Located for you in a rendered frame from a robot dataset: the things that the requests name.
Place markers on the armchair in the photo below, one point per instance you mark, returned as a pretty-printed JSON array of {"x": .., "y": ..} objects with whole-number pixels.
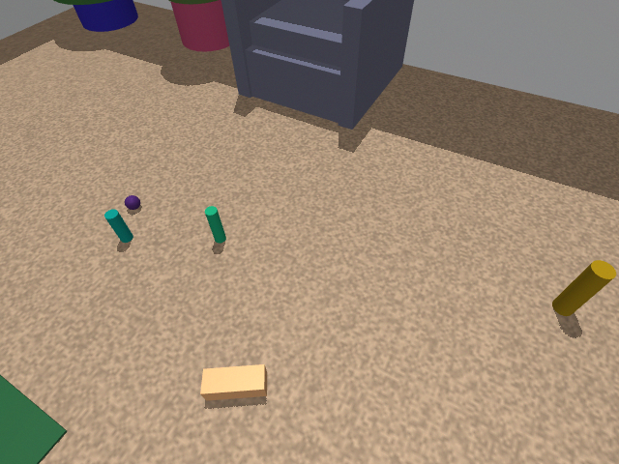
[{"x": 328, "y": 58}]

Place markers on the potted plant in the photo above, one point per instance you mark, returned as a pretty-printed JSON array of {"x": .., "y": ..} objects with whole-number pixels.
[
  {"x": 201, "y": 24},
  {"x": 104, "y": 15}
]

